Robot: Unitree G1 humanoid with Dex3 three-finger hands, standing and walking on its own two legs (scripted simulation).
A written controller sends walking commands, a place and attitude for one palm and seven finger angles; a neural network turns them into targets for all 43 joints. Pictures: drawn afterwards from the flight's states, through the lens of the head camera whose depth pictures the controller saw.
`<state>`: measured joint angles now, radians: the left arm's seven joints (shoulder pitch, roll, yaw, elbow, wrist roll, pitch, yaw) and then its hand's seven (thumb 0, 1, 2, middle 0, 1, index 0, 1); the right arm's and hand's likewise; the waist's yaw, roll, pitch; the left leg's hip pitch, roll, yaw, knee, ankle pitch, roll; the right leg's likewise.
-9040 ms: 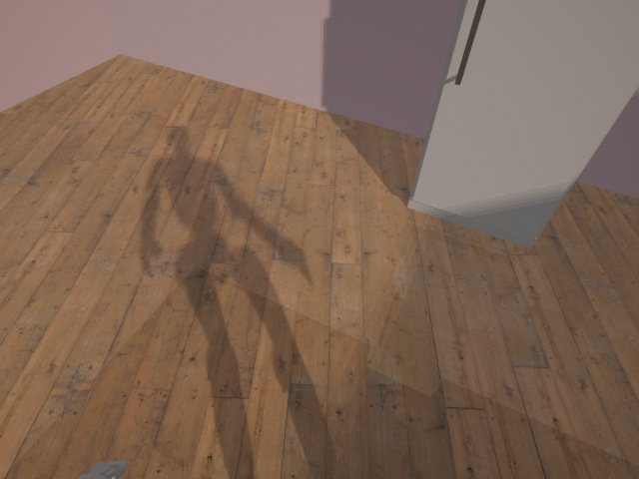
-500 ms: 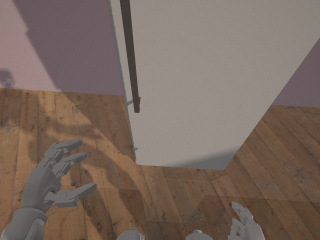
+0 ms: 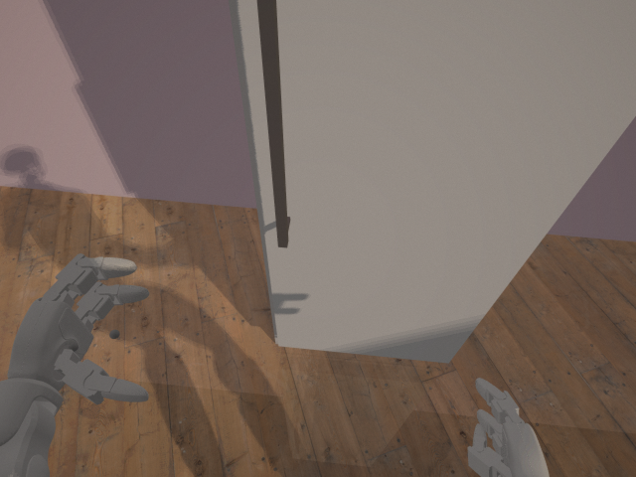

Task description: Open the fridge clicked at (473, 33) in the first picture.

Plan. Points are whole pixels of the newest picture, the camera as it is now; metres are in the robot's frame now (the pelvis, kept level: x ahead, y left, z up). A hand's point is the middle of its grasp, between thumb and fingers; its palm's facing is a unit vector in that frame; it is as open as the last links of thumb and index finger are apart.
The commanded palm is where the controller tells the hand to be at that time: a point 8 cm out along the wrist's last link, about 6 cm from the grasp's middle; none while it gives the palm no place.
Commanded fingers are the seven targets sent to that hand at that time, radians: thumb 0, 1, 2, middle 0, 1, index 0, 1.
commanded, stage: raise the hand to about handle height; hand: left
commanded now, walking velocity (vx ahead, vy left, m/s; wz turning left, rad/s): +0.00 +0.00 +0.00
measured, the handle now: (277, 115) +0.52 +0.10 +0.18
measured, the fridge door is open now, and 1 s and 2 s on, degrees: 0 0 0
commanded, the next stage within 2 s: move the hooked fingers beside the handle in 0.78 s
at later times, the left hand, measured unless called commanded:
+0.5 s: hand (102, 298) +0.28 +0.26 +0.10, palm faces +0.01 -1.00 -0.02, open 14.0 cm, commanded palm +0.24 +0.31 +0.11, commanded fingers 0.00 -0.50 0.30 -0.30 -1.20 -0.30 -1.20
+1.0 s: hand (101, 300) +0.27 +0.26 +0.11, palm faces +0.02 -1.00 -0.02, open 14.0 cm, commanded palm +0.25 +0.30 +0.11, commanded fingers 0.00 -0.50 0.30 -0.30 -1.20 -0.30 -1.20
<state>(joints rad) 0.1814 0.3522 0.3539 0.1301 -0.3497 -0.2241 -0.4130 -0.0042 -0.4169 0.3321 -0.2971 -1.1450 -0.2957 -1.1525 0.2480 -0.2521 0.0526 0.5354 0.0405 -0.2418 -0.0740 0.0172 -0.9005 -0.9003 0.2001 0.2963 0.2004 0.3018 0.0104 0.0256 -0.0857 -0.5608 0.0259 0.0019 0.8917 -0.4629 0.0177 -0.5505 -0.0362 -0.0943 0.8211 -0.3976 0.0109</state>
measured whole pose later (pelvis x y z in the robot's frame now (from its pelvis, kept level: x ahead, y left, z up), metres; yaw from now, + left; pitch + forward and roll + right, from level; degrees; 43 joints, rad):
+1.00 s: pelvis -0.01 -0.01 +0.01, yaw +0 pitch +5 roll -1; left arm -0.04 0.39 0.43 0.36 -0.36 -0.19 -0.51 -0.01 -0.50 0.30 -0.30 -1.20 -0.30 -1.20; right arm 0.27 -0.27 0.06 0.58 0.05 -0.24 -0.11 0.02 -0.90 -0.90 0.20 0.30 0.20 0.30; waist 0.02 0.03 -0.05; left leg -0.46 0.02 0.02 0.77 -0.40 0.01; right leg -0.47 -0.03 -0.08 0.73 -0.34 0.00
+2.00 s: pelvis -0.01 -0.01 +0.01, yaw -2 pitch +10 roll +0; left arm -0.51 0.39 0.36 0.81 -0.22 -0.29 -0.36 -0.01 -0.50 0.30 -0.30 -1.20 -0.30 -1.20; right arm 0.32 -0.27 0.04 0.61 0.04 -0.09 -0.07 0.01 -0.90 -0.90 0.20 0.30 0.20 0.30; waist -0.05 0.01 -0.06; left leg -0.56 0.03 0.04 0.79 -0.40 0.00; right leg -0.59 -0.03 -0.06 0.77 -0.35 0.00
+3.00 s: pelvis -0.01 -0.01 +0.00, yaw -2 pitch +13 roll -1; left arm -0.71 0.37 0.32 1.00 -0.15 -0.37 -0.24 -0.01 -0.50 0.30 -0.30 -1.20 -0.30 -1.20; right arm 0.34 -0.26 0.02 0.62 0.02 -0.01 -0.03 0.01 -0.90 -0.90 0.20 0.30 0.20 0.30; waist -0.09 0.01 -0.08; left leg -0.67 0.04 0.04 0.86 -0.42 0.01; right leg -0.69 -0.02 -0.05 0.82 -0.36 0.00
